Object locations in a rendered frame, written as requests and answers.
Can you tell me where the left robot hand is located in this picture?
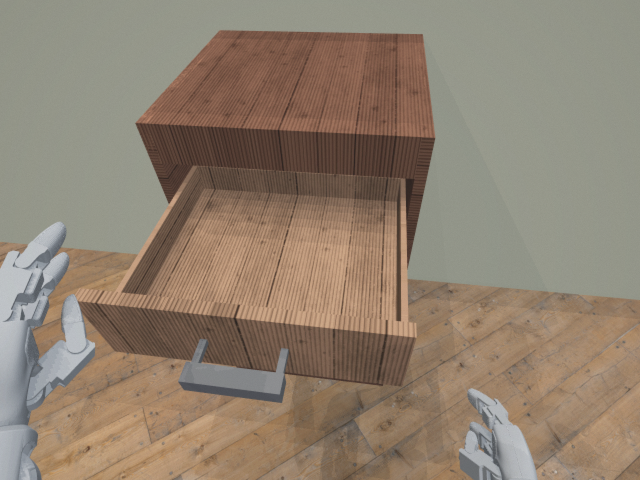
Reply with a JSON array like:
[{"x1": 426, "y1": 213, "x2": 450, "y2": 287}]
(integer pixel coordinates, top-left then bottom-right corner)
[{"x1": 0, "y1": 222, "x2": 95, "y2": 427}]

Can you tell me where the drawer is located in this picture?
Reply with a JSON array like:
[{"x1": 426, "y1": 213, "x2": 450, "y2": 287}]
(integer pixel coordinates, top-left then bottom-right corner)
[{"x1": 75, "y1": 165, "x2": 417, "y2": 387}]

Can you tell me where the handle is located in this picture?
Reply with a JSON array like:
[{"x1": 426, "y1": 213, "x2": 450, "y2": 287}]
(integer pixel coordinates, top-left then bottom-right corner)
[{"x1": 178, "y1": 339, "x2": 289, "y2": 403}]

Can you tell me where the left robot forearm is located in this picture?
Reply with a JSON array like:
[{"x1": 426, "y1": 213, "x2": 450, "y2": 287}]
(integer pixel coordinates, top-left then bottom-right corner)
[{"x1": 0, "y1": 425, "x2": 42, "y2": 480}]

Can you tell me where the cabinet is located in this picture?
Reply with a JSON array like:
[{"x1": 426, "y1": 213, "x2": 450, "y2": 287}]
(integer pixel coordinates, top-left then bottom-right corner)
[{"x1": 135, "y1": 30, "x2": 435, "y2": 386}]

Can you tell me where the right robot hand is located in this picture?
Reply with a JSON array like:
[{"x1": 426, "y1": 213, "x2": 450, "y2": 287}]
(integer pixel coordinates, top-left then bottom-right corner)
[{"x1": 459, "y1": 388, "x2": 538, "y2": 480}]

